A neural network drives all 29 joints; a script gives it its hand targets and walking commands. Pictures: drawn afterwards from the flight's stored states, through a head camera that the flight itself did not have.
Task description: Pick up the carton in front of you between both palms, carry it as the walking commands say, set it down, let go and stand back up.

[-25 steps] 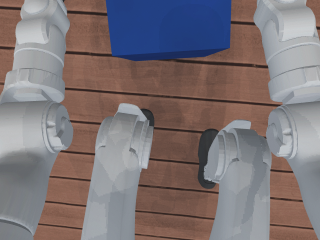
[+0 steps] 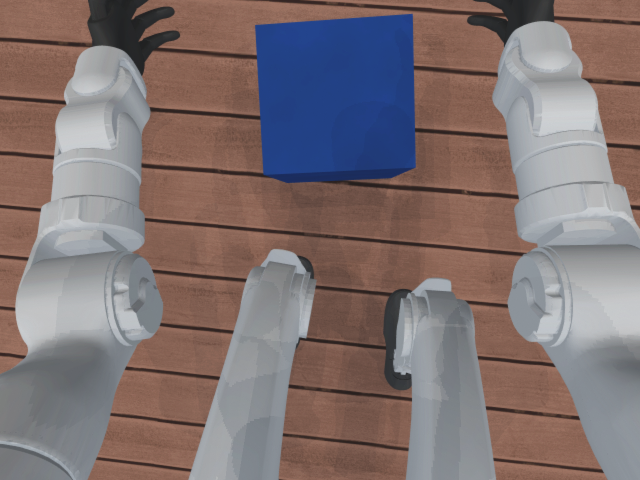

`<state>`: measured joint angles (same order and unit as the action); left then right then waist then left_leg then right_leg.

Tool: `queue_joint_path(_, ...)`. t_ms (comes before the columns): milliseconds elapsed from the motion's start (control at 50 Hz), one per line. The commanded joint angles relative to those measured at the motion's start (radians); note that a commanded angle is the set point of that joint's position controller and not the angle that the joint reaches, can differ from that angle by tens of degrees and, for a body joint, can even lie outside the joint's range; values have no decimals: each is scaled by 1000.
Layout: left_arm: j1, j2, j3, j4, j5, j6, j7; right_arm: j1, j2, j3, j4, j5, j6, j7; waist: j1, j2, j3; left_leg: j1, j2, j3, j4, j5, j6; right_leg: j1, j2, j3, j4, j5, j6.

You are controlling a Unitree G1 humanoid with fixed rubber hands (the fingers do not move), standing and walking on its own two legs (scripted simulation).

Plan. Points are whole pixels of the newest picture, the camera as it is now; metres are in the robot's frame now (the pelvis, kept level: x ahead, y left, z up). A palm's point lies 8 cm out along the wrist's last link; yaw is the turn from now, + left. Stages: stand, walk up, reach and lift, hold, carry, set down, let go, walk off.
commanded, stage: set down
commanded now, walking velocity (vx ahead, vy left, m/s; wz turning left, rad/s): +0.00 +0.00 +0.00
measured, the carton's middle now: (336, 116) +0.52 +0.08 -0.38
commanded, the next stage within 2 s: let go in 0.36 s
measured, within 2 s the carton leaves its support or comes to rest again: neither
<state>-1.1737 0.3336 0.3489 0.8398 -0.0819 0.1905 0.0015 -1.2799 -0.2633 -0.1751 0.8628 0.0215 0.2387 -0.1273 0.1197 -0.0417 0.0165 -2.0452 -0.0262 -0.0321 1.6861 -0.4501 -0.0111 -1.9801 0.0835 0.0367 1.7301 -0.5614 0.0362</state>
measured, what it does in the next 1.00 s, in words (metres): rises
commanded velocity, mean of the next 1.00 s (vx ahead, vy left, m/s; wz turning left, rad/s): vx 0.00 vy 0.00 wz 0.00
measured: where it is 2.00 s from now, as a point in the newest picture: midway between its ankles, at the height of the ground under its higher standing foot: (344, 338)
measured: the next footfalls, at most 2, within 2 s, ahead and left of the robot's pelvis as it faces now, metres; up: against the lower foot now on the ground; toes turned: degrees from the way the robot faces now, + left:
none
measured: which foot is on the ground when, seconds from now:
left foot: down 0.00-1.00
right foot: down 0.00-1.00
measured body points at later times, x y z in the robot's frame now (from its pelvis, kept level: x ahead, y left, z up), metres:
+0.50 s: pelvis +0.03 +0.01 +0.14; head +0.33 +0.04 +0.47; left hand +0.49 +0.30 +0.03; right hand +0.56 -0.10 +0.03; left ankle +0.11 +0.12 -0.47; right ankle +0.08 -0.12 -0.47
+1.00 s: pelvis +0.09 +0.02 +0.24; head +0.25 +0.02 +0.66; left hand +0.34 +0.28 +0.14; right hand +0.40 -0.17 +0.13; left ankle +0.11 +0.12 -0.47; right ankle +0.08 -0.12 -0.47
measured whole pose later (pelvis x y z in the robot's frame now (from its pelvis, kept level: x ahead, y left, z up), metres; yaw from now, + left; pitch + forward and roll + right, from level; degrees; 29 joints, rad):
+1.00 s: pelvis +0.09 +0.02 +0.24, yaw +2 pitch +23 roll -1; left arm -0.13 0.21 0.13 0.54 0.00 0.02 -0.10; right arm -0.20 -0.13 -0.14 0.58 -0.08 0.03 -0.03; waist 0.06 0.01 -0.06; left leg -0.83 -0.04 -0.04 0.68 -0.25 0.02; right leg -0.76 0.02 0.08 0.69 -0.33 0.03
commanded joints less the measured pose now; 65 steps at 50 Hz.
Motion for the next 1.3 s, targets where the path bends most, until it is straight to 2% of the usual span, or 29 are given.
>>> queue_joint_path(0, -197, 165, 21, -147, -1, -7, -12, -267, -77, -4, -155, -6, -7, 1, 62, -55, -1200, 809, -37, 122, -195, 452, -41, 562, 50, -112, -218, 264, 9)
queue_joint_path(180, -134, 126, 34, -126, 28, -22, -39, -171, -55, -41, -115, -30, -26, 25, 40, -7, -1112, 949, -35, 101, -372, 503, -41, 594, 39, -91, -416, 303, 10)
queue_joint_path(320, -99, 99, 57, -102, 71, -46, -51, -129, -37, -63, -94, -52, -49, 47, 38, -8, -1046, 1030, -27, 89, -520, 507, -37, 689, 24, -73, -568, 330, 14)
queue_joint_path(400, -41, 82, 66, -99, 114, -58, -68, -54, -10, -87, -98, -94, -57, 48, 26, -12, -1042, 1085, -25, 90, -588, 513, -32, 780, 19, -68, -647, 363, 20)
queue_joint_path(460, 52, 77, 59, -130, 150, -61, -90, 59, 28, -97, -142, -130, -56, 33, 16, -9, -1080, 1178, -28, 91, -635, 563, -24, 877, 22, -65, -707, 425, 26)
queue_joint_path(540, 236, 78, 16, -209, 187, -67, -117, 269, 78, -88, -264, -156, -60, 9, 11, 14, -1091, 1359, -30, 78, -704, 635, -11, 964, 24, -64, -789, 474, 28)
queue_joint_path(660, 473, 59, -65, -329, 164, -95, -131, 503, 91, -38, -419, -129, -105, 17, 5, 61, -914, 1592, -9, 28, -815, 658, -3, 970, 13, -61, -910, 409, 14)
queue_joint_path(720, 586, 30, -104, -343, 132, -115, -133, 622, 89, -25, -419, -117, -133, 36, -16, 71, -820, 1660, 3, 5, -862, 659, -3, 991, 7, -58, -958, 385, 7)
queue_joint_path(800, 756, -9, -144, -341, 102, -146, -126, 797, 84, -11, -380, -115, -169, 62, -40, 84, -747, 1769, 16, -24, -904, 735, -6, 1024, 7, -56, -1006, 391, -1)
queue_joint_path(900, 974, -28, -184, -366, 83, -181, -104, 997, 62, 11, -360, -109, -212, 88, -56, 100, -651, 1880, 23, -47, -969, 795, -13, 1118, -1, -47, -1076, 405, -12)
queue_joint_path(1040, 1213, -41, -245, -438, 61, -218, -79, 1219, 28, 51, -415, -76, -256, 120, -68, 76, -441, 1911, 8, -26, -1117, 674, -17, 1421, -21, -28, -1208, 445, -21)
queue_joint_path(1140, 1313, -39, -272, -471, 57, -215, -73, 1343, 13, 81, -454, -55, -263, 138, -88, 13, -269, 1915, -14, 9, -1210, 537, -16, 1637, -41, -15, -1300, 488, -16)
queue_joint_path(1200, 1347, -29, -280, -489, 60, -200, -75, 1401, 6, 98, -473, -44, -248, 150, -104, -13, -175, 1938, -25, 27, -1250, 465, -12, 1698, -52, -5, -1344, 489, -10)
queue_joint_path(1280, 1363, -15, -276, -502, 73, -163, -77, 1442, -1, 112, -498, -34, -214, 167, -114, -18, -71, 1982, -37, 40, -1275, 397, -7, 1730, -70, 5, -1383, 469, -8)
